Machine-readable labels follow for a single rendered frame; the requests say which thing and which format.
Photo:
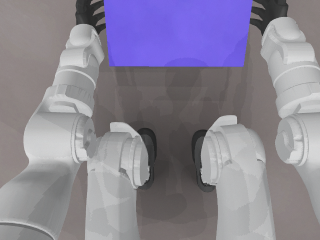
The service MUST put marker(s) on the robot left upper arm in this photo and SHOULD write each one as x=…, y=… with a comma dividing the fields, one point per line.
x=34, y=204

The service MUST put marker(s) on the right robot forearm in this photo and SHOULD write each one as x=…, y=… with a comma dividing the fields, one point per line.
x=294, y=70

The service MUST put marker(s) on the robot right upper arm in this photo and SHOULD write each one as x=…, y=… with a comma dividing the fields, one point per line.
x=298, y=143

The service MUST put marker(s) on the robot left foot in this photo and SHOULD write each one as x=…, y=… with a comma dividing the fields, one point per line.
x=149, y=139

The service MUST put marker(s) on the robot left hand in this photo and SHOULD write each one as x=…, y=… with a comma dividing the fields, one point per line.
x=84, y=14

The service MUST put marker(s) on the carton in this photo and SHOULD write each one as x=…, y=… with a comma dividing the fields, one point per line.
x=177, y=33

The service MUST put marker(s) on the robot right foot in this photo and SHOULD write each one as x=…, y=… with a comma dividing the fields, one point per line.
x=196, y=147

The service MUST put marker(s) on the robot foot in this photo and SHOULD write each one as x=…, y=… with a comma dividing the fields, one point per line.
x=196, y=147
x=149, y=139

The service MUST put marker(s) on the left robot forearm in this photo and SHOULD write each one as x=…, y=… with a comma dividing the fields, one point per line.
x=76, y=76

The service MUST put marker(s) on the robot right hand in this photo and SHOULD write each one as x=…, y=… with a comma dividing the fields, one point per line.
x=273, y=9

